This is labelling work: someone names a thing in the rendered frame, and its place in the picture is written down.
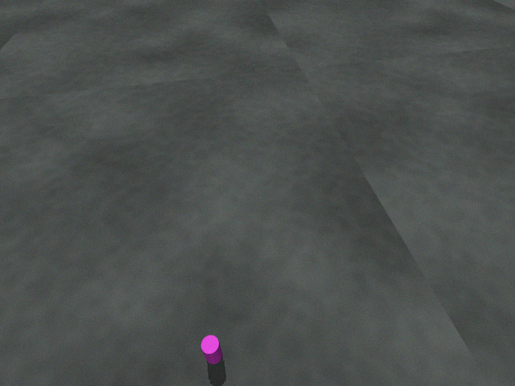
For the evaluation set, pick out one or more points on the can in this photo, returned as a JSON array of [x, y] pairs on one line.
[[211, 349]]

